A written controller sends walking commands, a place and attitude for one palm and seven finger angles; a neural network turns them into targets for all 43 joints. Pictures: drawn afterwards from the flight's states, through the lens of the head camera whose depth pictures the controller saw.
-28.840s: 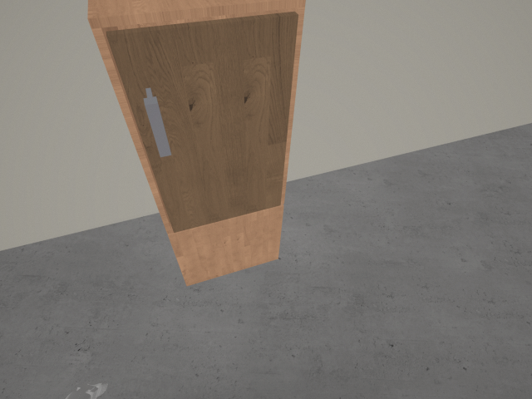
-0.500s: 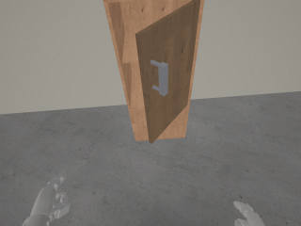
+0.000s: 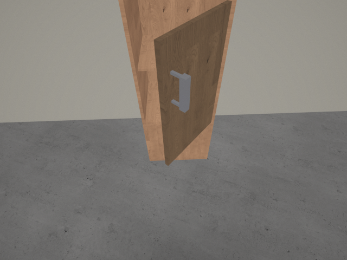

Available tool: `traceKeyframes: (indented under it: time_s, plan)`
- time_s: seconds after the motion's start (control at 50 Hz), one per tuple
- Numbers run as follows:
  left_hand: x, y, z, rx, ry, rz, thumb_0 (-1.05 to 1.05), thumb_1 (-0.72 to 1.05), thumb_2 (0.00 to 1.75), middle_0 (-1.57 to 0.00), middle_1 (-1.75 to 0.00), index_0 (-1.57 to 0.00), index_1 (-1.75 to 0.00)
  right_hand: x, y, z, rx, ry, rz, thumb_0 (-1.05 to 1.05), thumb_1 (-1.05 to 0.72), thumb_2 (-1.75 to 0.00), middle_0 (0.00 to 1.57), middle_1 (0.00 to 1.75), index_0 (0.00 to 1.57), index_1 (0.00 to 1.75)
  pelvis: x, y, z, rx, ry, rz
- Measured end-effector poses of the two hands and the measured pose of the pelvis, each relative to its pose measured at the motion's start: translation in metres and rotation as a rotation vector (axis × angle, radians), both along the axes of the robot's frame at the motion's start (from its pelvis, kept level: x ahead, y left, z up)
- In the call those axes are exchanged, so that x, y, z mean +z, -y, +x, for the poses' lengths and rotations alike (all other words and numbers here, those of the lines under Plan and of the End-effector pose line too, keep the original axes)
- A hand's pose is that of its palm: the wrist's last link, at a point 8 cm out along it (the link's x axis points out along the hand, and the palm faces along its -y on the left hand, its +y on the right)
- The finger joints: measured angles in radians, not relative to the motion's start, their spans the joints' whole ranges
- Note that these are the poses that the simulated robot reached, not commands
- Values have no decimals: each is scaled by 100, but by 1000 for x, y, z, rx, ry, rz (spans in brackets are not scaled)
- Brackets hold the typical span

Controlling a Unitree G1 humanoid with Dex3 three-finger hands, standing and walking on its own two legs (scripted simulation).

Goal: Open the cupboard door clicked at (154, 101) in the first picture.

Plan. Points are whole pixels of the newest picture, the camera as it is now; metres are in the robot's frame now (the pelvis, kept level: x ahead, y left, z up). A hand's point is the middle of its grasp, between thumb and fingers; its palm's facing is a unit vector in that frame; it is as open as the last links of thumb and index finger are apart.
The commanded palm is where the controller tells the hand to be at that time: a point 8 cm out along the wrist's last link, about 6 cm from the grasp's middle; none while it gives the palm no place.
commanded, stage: let the arm hang, fingers relaxed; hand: left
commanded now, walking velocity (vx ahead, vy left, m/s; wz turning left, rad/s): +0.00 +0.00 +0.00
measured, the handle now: (179, 91) +0.58 +0.02 +0.06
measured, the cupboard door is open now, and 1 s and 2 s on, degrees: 48 48 48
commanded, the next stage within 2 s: look to check the result in 0.44 s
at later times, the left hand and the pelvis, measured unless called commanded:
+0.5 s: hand out of the picture +0.01 +0.16 -0.17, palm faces +0.04 -0.98 -0.18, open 7.4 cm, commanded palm none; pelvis +0.02 -0.01 +0.00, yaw +0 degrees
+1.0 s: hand out of the picture +0.03 +0.15 -0.17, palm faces +0.04 -0.98 -0.18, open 7.4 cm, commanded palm none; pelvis +0.04 -0.01 +0.00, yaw +0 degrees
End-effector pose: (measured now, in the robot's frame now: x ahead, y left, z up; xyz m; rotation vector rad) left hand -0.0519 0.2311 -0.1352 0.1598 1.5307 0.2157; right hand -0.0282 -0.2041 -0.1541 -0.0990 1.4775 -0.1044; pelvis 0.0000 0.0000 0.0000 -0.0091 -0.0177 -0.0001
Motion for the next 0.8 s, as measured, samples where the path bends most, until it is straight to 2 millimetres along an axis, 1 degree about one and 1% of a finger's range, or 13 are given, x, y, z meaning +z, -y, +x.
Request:
traceKeyframes:
  time_s: [0.1, 0.2, 0.26, 0.44, 0.64, 0.8]
  plan:
    - [-2, 7, 21, -8, 55, -8, 0, 91, 90, -20, -30, -20, -29, -2, -9, 9, -2, 23, 22, 0, -91, -90, 20, 30, 20, 30, 1, 1, 4, -4, 5, 6]
    - [-6, 19, 45, -20, 113, -37, 0, 91, 90, -20, -30, -20, -29, -1, -6, 13, -10, 27, 12, 1, -91, -90, 20, 30, 20, 30, 1, 2, 8, -7, 7, 9]
    - [-9, 25, 55, -32, 125, -51, 1, 91, 90, -20, -30, -20, -30, 2, -2, 15, -17, 31, 0, 1, -91, -90, 20, 30, 20, 30, 1, 3, 10, -10, 7, 10]
    - [-9, 25, 59, -20, 109, -54, 1, 92, 90, -20, -30, -20, -30, 6, 6, 21, -18, 19, -24, 0, -91, -90, 20, 30, 19, 30, 2, 5, 17, -8, 1, 10]
    - [-6, 24, 57, -10, 79, -47, 0, 91, 90, -20, -30, -20, -30, 5, 8, 36, -5, 21, -26, 1, -91, -90, 20, 30, 19, 30, 3, 6, 26, -7, 0, 11]
    - [-6, 26, 61, -9, 72, -48, 0, 91, 90, -20, -30, -20, -29, 6, 12, 45, 0, 20, -32, 1, -92, -90, 20, 30, 19, 30, 4, 7, 32, -7, -3, 13]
